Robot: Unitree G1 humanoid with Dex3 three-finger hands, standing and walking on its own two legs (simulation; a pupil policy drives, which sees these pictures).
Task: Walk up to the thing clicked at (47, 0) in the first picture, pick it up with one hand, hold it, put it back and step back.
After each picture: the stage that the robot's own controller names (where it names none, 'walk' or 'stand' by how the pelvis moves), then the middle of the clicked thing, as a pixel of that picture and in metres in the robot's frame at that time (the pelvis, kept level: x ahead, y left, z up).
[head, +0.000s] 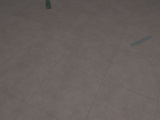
stand; (48, 4) +2.21 +0.47 -0.72
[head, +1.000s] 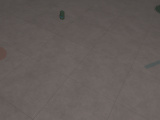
walk; (62, 15) +2.12 +0.18 -0.71
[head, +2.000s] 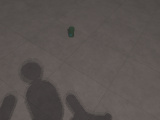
walk; (71, 32) +1.47 +0.04 -0.72
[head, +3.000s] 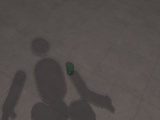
walk; (70, 69) +0.95 +0.06 -0.72
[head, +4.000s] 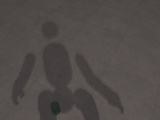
walk; (55, 108) +0.54 +0.19 -0.70
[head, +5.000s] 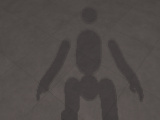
walk; out of the picture +0.37 +0.21 -0.71
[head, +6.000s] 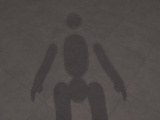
stand; out of the picture +0.33 +0.17 -0.72
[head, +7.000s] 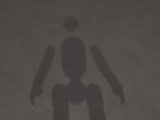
stand; out of the picture +0.34 +0.19 -0.73
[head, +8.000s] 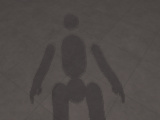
stand; out of the picture +0.32 +0.19 -0.73
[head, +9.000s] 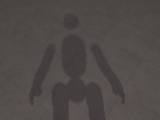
stand; out of the picture +0.32 +0.19 -0.73
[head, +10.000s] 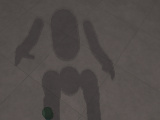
go down; (48, 113) +0.35 +0.19 -0.64
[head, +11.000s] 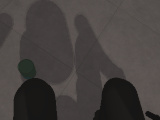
go down; (27, 70) +0.40 +0.22 -0.30
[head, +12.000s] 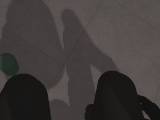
close in; (8, 65) +0.39 +0.25 -0.26
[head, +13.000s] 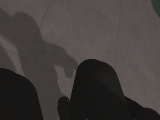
close; out of the picture +0.38 +0.26 -0.21
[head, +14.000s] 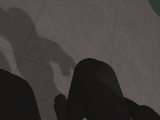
close; out of the picture +0.37 +0.27 -0.22
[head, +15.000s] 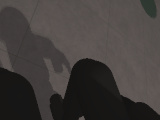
lift; out of the picture +0.35 +0.26 -0.23
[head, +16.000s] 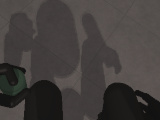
lift; (14, 86) +0.29 +0.23 -0.06
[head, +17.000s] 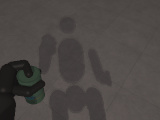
hold; (32, 85) +0.33 +0.17 +0.04
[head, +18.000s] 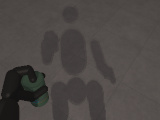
hold; (36, 89) +0.32 +0.17 +0.00
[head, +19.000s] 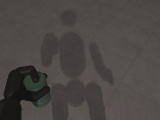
hold; (38, 90) +0.32 +0.16 +0.00
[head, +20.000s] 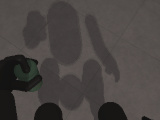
crouch; (29, 76) +0.36 +0.18 -0.07
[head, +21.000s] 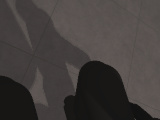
lower; out of the picture +0.38 +0.26 -0.21
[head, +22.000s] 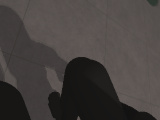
lower; out of the picture +0.40 +0.27 -0.22
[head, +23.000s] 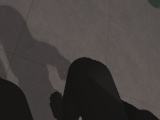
lower; out of the picture +0.40 +0.27 -0.22
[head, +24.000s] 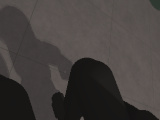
lower; out of the picture +0.39 +0.27 -0.22
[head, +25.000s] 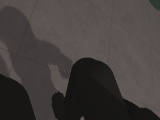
loosen; out of the picture +0.39 +0.27 -0.22
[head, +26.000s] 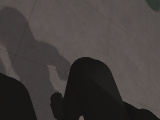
withdraw; out of the picture +0.38 +0.24 -0.22
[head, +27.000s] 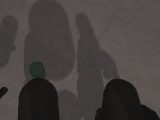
walk; (37, 71) +0.40 +0.20 -0.33
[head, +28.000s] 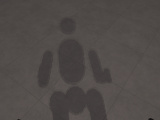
stand; out of the picture +0.32 +0.14 -0.66
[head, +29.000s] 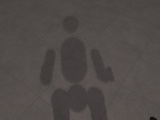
stand; out of the picture +0.34 +0.16 -0.67
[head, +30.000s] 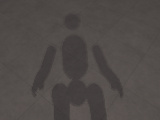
stand; out of the picture +0.34 +0.15 -0.69
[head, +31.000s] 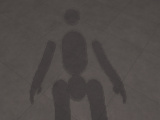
walk; out of the picture +0.35 +0.15 -0.72
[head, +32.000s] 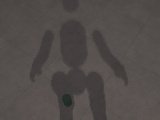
walk; (67, 100) +0.48 +0.14 -0.70
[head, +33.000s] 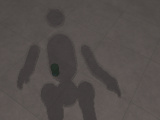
walk; (55, 70) +0.77 +0.19 -0.70
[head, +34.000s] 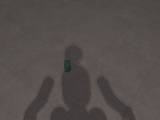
walk; (67, 66) +1.00 +0.16 -0.70
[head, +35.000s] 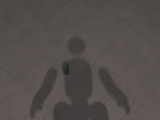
stand; (65, 68) +0.95 +0.17 -0.72
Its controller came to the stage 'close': yes
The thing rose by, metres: 0.71
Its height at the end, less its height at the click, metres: +0.00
